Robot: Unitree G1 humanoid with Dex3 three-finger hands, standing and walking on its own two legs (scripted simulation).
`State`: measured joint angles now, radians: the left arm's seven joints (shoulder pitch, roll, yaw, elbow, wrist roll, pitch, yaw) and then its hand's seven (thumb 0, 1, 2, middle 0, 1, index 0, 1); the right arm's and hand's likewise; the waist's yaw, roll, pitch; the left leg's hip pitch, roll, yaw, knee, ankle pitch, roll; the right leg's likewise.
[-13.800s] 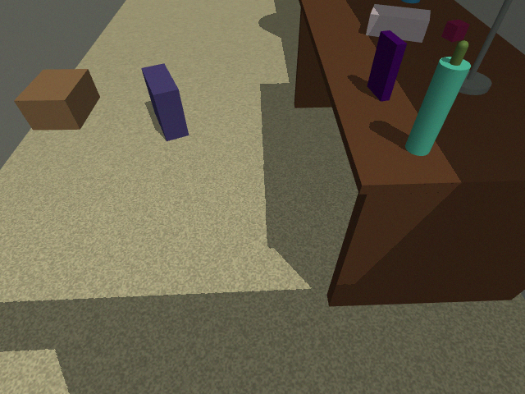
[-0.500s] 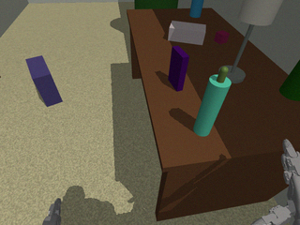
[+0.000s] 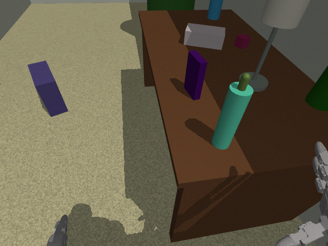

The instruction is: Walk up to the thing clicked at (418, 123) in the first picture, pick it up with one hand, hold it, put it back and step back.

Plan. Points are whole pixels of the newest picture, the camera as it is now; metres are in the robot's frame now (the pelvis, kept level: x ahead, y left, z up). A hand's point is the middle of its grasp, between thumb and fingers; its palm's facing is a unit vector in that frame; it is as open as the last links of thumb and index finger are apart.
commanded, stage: go down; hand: right
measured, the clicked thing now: (231, 113) +0.47 -0.21 +0.06
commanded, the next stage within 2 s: none
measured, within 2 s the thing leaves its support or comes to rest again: neither
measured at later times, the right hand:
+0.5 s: hand (311, 157) +0.28 -0.32 +0.11, palm faces +0.19 +0.98 -0.11, open 17.7 cm
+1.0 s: hand (315, 137) +0.33 -0.36 +0.11, palm faces +0.19 +0.98 -0.01, open 17.5 cm
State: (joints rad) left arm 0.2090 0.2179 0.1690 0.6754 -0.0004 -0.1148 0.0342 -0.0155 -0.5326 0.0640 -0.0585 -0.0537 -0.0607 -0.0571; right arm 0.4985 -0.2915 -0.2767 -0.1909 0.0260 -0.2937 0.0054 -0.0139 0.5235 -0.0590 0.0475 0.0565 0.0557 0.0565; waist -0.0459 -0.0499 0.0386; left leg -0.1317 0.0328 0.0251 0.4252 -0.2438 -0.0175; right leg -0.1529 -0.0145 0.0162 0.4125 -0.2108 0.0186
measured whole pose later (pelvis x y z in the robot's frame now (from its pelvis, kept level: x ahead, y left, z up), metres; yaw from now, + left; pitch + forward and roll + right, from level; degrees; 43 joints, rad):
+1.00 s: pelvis +0.01 -0.01 -0.01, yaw +0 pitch +5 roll +1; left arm 0.22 0.24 -0.02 0.69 -0.02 -0.19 0.20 -0.01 -0.54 0.06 -0.06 -0.05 -0.06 -0.06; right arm -0.34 -0.64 -0.60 0.78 0.29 -0.15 0.55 -0.02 0.55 -0.05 0.04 0.05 0.04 0.05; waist 0.01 0.00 -0.05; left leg -0.33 0.02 0.03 0.52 -0.28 -0.02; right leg -0.38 -0.02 0.02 0.57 -0.28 0.01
